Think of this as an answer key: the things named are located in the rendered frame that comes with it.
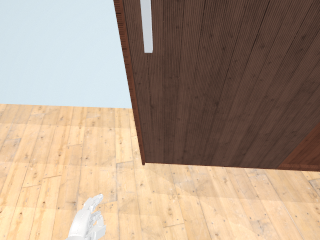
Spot wardrobe door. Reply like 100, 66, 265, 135
282, 122, 320, 166
122, 0, 320, 169

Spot robot left hand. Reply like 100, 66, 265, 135
68, 194, 106, 240

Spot handle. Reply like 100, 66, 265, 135
140, 0, 153, 53

